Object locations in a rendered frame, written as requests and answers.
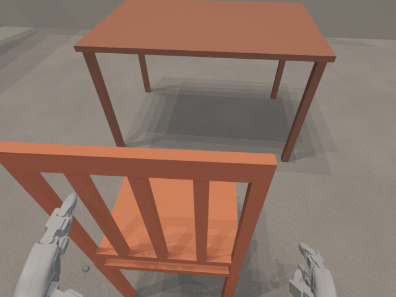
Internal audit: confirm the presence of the right robot hand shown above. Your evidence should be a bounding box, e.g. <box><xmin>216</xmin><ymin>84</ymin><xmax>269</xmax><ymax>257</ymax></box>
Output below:
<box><xmin>289</xmin><ymin>243</ymin><xmax>338</xmax><ymax>297</ymax></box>

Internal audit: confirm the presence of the left robot hand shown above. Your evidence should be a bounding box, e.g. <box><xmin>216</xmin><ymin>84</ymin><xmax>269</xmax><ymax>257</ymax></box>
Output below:
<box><xmin>12</xmin><ymin>192</ymin><xmax>84</xmax><ymax>297</ymax></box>

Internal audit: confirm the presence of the chair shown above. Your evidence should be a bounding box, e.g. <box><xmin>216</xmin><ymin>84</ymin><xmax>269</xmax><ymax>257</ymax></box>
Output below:
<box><xmin>0</xmin><ymin>142</ymin><xmax>277</xmax><ymax>297</ymax></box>

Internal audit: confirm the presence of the table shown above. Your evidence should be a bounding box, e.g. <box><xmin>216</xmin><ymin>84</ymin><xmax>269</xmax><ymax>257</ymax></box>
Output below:
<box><xmin>74</xmin><ymin>0</ymin><xmax>337</xmax><ymax>162</ymax></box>

